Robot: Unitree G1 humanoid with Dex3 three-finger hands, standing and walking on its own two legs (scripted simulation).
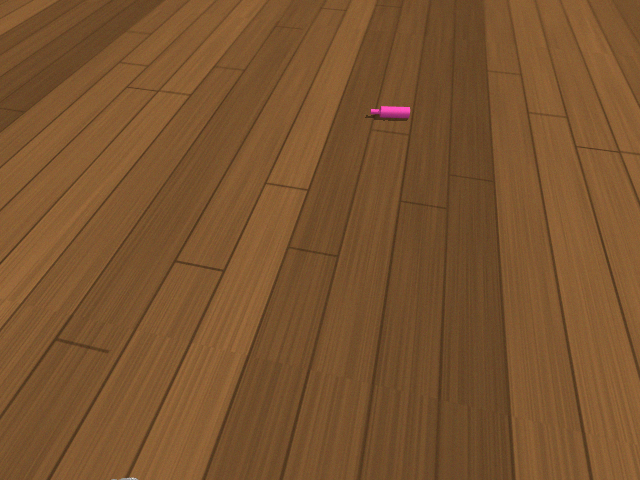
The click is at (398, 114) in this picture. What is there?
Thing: lying bottle
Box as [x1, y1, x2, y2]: [371, 106, 409, 117]
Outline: 371,109 371,113 379,113 380,117 408,117 409,115 409,107 381,106 379,109
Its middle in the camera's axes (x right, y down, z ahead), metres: +0.38 -0.70 +2.14
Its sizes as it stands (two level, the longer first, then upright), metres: 0.208 0.059 0.059
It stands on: the floor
